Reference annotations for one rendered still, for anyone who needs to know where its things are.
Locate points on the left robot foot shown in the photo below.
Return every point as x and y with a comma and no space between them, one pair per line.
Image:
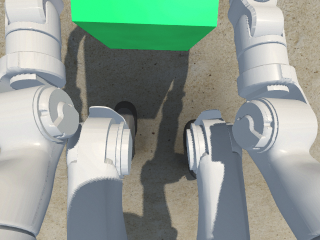
128,111

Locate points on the carton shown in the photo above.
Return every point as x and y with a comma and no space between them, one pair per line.
170,25

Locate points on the left robot forearm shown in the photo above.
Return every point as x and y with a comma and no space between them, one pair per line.
33,44

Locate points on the right robot upper arm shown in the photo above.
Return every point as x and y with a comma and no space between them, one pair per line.
278,134

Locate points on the robot right shin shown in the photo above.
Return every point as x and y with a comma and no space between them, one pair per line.
215,114

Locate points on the left robot upper arm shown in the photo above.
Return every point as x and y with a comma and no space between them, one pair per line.
35,124

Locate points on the right robot forearm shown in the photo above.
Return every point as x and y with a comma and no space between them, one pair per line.
261,51

